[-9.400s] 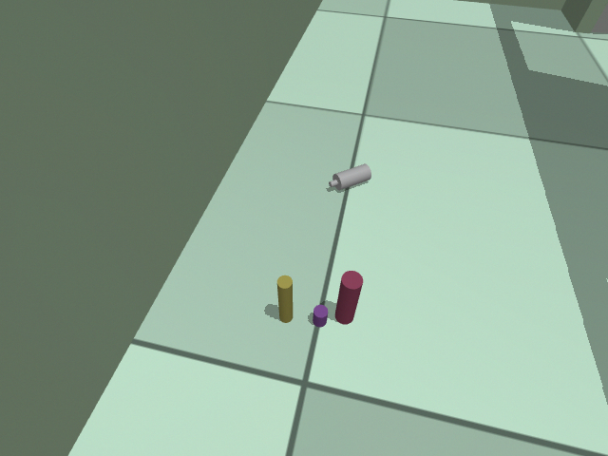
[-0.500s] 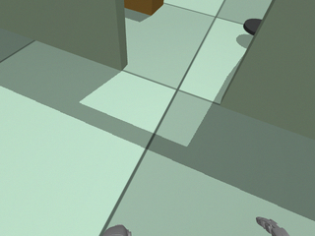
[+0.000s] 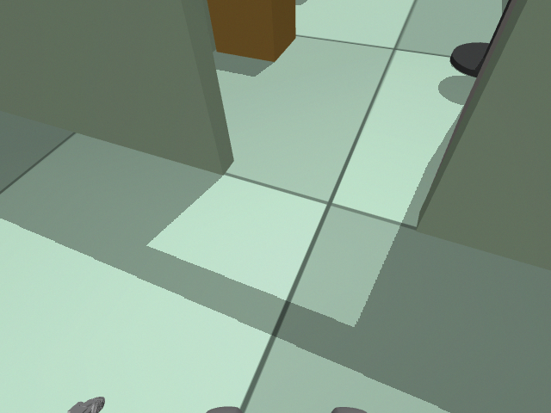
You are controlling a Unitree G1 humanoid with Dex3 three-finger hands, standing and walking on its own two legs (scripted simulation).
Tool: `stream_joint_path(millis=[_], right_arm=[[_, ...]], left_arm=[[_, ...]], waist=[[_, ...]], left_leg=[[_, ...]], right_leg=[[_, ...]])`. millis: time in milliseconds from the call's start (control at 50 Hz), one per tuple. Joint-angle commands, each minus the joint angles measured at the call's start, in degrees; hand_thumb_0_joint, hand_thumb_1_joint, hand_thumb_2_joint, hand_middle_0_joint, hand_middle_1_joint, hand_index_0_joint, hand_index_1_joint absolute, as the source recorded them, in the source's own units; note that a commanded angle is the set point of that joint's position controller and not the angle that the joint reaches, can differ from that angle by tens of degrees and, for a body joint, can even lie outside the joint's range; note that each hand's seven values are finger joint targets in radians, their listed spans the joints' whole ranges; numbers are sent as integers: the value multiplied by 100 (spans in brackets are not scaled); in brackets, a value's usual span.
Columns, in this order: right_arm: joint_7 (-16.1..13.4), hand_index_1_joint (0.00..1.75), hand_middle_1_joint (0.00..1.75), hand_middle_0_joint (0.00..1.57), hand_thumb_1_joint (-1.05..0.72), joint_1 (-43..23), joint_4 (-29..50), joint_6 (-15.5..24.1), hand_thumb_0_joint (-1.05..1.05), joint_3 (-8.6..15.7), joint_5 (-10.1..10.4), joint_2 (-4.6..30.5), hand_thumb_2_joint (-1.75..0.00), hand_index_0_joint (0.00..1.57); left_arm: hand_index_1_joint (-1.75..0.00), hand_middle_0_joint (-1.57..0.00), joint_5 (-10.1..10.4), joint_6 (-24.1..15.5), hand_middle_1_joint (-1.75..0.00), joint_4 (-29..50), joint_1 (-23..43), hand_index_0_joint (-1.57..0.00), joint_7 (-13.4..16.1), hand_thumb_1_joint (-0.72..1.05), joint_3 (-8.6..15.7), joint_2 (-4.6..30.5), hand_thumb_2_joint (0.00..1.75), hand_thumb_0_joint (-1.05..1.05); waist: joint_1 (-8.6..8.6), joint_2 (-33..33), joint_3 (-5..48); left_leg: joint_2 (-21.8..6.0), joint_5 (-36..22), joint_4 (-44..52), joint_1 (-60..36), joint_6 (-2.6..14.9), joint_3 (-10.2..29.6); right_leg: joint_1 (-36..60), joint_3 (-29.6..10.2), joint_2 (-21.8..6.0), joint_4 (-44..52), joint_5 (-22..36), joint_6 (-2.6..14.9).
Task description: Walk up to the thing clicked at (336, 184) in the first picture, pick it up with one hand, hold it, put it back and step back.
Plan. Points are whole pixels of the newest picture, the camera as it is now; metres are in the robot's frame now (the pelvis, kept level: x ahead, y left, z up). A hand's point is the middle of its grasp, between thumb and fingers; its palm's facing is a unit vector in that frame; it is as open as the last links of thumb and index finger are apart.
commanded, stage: walk up
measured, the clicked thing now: out of the picture -0.02 +1.35 -0.72
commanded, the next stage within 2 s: none
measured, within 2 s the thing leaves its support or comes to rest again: neither
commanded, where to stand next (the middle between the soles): +0.65 +0.05 m, yaw +0 degrees
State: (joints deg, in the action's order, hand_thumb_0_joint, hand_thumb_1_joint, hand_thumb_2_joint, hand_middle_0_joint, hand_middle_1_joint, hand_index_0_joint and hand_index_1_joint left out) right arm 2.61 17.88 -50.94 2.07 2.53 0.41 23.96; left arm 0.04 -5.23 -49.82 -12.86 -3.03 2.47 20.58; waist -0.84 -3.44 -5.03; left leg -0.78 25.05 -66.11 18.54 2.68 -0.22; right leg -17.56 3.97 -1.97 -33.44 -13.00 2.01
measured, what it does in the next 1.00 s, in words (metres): walks ahead: left foot, then right foot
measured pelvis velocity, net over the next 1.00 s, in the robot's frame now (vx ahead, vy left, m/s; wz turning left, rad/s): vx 0.37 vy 0.03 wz -0.02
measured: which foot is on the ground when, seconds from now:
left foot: up 0.00-0.28, down 0.30-0.82, up 0.84-1.00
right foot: down 0.00-0.34, up 0.36-0.78, down 0.80-1.00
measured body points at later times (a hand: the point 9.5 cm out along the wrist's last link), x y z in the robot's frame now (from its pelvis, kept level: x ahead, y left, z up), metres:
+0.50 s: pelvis +0.21 +0.06 +0.01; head +0.23 +0.10 +0.46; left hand +0.25 +0.39 -0.13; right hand +0.29 -0.25 -0.08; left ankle +0.24 +0.17 -0.73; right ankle +0.18 -0.10 -0.65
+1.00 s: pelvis +0.37 +0.03 +0.01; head +0.39 +0.00 +0.45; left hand +0.44 +0.34 -0.08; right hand +0.43 -0.28 -0.13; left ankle +0.38 +0.18 -0.66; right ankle +0.41 -0.08 -0.73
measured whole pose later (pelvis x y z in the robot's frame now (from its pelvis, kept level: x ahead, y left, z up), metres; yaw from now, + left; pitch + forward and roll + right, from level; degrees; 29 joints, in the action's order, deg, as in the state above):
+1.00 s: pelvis +0.37 +0.03 +0.01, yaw -1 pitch -4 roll +1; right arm 2.9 17.4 -49.3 1.8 2.6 0.1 24.6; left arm -0.1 -4.9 -48.8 -16.2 -2.3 1.8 20.8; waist -0.8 -4.1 -5.5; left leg -2.4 20.7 -59.5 25.3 2.0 0.9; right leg -13.6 2.9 -1.4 -29.1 -12.1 1.4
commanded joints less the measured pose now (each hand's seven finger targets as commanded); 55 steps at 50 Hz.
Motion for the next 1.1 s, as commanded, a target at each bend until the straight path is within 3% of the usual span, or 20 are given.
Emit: stream_joint_path(millis=[0, 140, 220, 280, 300, 320, 340, 360, 400, 440, 600, 740, 760, 780, 800, 820, 840, 880, 920, 1080], right_arm=[[3, 30, 30, 20, -90, 419, 391, 147, 0, 355, -1, 1025, -90, 20], [203, 30, 30, 20, -90, -482, 653, 115, 0, 436, -152, 941, -90, 20], [221, 30, 30, 20, -90, -727, 692, 238, 0, 426, -169, 860, -90, 20], [134, 30, 30, 20, -90, 193, 355, 315, 0, 548, -204, 1144, -90, 20], [57, 30, 30, 20, -90, 928, 177, 350, 0, 670, -285, 1461, -90, 20], [-16, 30, 30, 20, -90, 1033, 310, 377, 0, 780, -300, 1938, -90, 20], [-14, 30, 30, 20, -90, 872, 406, 363, 0, 794, -93, 2026, -90, 20], [-32, 30, 30, 20, -90, 674, 424, 329, 0, 783, -23, 1906, -90, 20], [-97, 30, 30, 20, -90, 181, 586, 345, 0, 565, -26, 1494, -90, 20], [-107, 30, 30, 20, -90, 114, 570, 401, 0, 472, 14, 1303, -90, 20], [-112, 30, 30, 20, -90, 281, 712, 408, 0, 519, -52, 1397, -90, 20], [-104, 30, 30, 20, -90, -129, 949, 300, 0, 468, -56, 1349, -90, 20], [-99, 30, 30, 20, -90, 67, 938, 294, 0, 370, -76, 1121, -90, 20], [-91, 30, 30, 20, -90, 419, 963, 306, 0, 236, -56, 732, -90, 20], [-78, 30, 30, 20, -90, 612, 945, 262, 0, 182, -70, 645, -90, 20], [-154, 30, 30, 20, -90, 459, 795, 190, 0, 336, -111, 1237, -90, 20], [-175, 30, 30, 20, -90, 264, 727, 193, 0, 369, -108, 1364, -90, 20], [-130, 30, 30, 20, -90, 309, 537, 185, 0, 351, 5, 1216, -90, 20], [-75, 30, 30, 20, -90, 557, 414, 111, 0, 337, -10, 1062, -90, 20], [114, 30, 30, 20, -90, -148, 551, 134, 0, 414, -168, 956, -90, 20]], left_arm=[[-30, -20, 47, -120, -30, 272, -300, -20, 167, 90, 458, 1595, 90, 0], [-30, -20, -92, -186, -30, 531, -361, -20, 112, 90, 548, 1844, 90, 0], [-30, -20, -59, -142, -30, 434, -614, -20, 105, 90, 515, 1849, 90, 0], [-30, -20, -59, -60, -30, 492, -652, -20, 127, 90, 408, 1665, 90, 0], [-30, -20, -38, -37, -30, 531, -811, -20, 150, 90, 288, 1357, 90, 0], [-30, -20, 22, -15, -30, 604, -1091, -20, 128, 90, 167, 861, 90, 0], [-30, -20, 15, 56, -30, 434, -1001, -20, 231, 90, 349, 1546, 90, 0], [-30, -20, -41, 69, -30, 384, -726, -20, 267, 90, 338, 1756, 90, 0], [-30, -20, 37, 46, -30, 255, -758, -20, 217, 90, 301, 1631, 90, 0], [-30, -20, 76, 98, -30, 150, -1010, -20, 142, 90, 297, 1495, 90, 0], [-30, -20, -53, 168, -30, 445, -105, -20, -58, 90, 287, 1214, 90, 0], [-30, -20, -79, 69, -30, 177, -574, -20, -40, 90, 442, 1376, 90, 0], [-30, -20, -101, -1, -30, 87, -986, -20, 22, 90, 536, 1574, 90, 0], [-30, -20, -142, -67, -30, 45, -1428, -20, 104, 90, 662, 1945, 90, 0], [-30, -20, -108, -115, -30, 236, -1309, -20, 149, 90, 667, 2212, 90, 0], [-30, -20, -15, -70, -30, 230, -1072, -20, 146, 90, 655, 2266, 90, 0], [-30, -20, 30, -45, -30, 285, -966, -20, 159, 90, 620, 2157, 90, 0], [-30, -20, 52, -61, -30, 351, -714, -20, 203, 90, 515, 1799, 90, 0], [-30, -20, 55, -78, -30, 363, -488, -20, 211, 90, 449, 1686, 90, 0], [-30, -20, -99, -73, -30, 638, -468, -20, 131, 90, 509, 1819, 90, 0]], waist=[[91, 1111, 105], [-108, 1107, -61], [-174, 1082, 223], [336, 227, 787], [686, -647, 1172], [572, -1883, 1283], [603, -1056, 1242], [555, -677, 781], [286, -265, 359], [111, -423, 258], [318, -514, -35], [-162, 106, 308], [-352, 698, 681], [-497, 1891, 1024], [-335, 2089, 887], [-367, 1534, 602], [-338, 1318, 343], [-147, 1005, 210], [76, 1250, 165], [-90, 1329, 18]], left_leg=[[-297, -777, 412, 900, -15, 398], [-659, -1348, 2475, 1014, -325, 145], [-438, -1634, 3278, 432, -188, -189], [-82, -1458, 3733, -1360, 24, -421], [-513, -718, 4010, -2242, 262, 246], [-1947, -139, 4505, -3015, 703, 2755], [-2436, 199, 5015, -2847, 1242, 3861], [-2460, -43, 5031, -2389, 1339, 3629], [-1814, -1760, 4922, -1527, 867, 1888], [-1454, -2803, 4880, -1172, 660, 951], [-1356, -2812, 5029, -1157, 980, 241], [-1262, -1273, 3961, -48, 680, 234], [-954, -1673, 2793, 88, 540, -33], [-389, -1070, 1235, 640, 293, -450], [206, 536, 348, 1676, 28, -279], [-7, 593, 8, 1837, -10, 14], [-174, 476, -49, 1823, -21, 229], [-304, -73, 129, 1617, -30, 480], [-305, -530, 556, 1111, -79, 330], [-554, -1224, 2590, 691, -316, 22]], right_leg=[[557, -1308, -1061, 1886, 672, 830], [417, -953, -1297, 2197, -863, 1051], [841, -711, -1208, 1493, 417, 885], [310, -298, -856, -176, 1281, 616], [-337, -30, -481, -1742, 1029, 434], [-1873, 3, 300, -2967, -1618, 88], [-2120, -504, 290, -3454, -1956, 157], [-2261, -792, 51, -3718, -1786, 173], [-1684, -1143, -117, -3309, -996, 113], [-1337, -924, -207, -2899, -631, 30], [-1279, -308, -405, -1038, 111, -170], [973, -123, -39, 103, 390, 8], [1753, -329, -49, 412, 61, 98], [2256, -1607, -862, 1108, -1005, 311], [2516, -3721, -2051, 1769, -1308, 785], [2114, -4175, -2322, 1886, -1353, 1274], [1693, -3946, -2234, 1907, -1001, 1413], [1406, -2481, -1644, 1729, 359, 1050], [857, -1594, -1182, 1742, 729, 747], [250, -1090, -1250, 1961, -1011, 1060]])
